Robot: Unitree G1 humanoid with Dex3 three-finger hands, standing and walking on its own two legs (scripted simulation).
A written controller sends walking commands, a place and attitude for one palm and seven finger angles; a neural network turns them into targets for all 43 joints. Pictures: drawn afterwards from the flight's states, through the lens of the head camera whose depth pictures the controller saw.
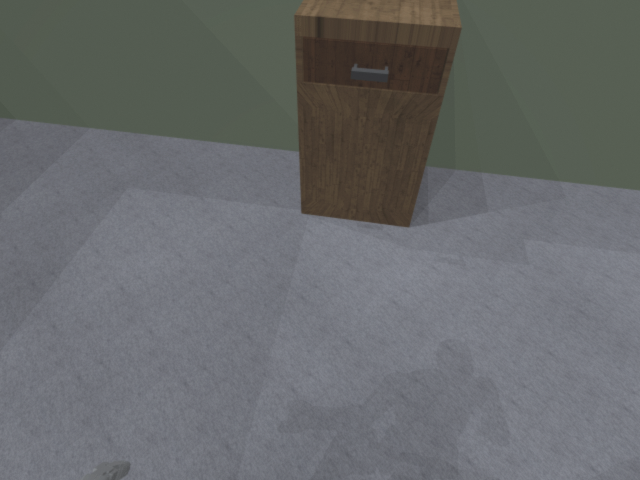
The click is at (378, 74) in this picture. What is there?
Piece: drawer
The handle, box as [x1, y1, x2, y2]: [351, 64, 388, 81]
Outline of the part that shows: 351,70 351,78 376,81 387,80 388,70 386,66 384,70 357,68 357,64 354,64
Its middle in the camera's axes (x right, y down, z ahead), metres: +0.15 -0.52 +1.21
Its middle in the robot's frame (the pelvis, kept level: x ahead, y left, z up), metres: +1.26 -0.09 -0.07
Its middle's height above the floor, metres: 0.70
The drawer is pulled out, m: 0.00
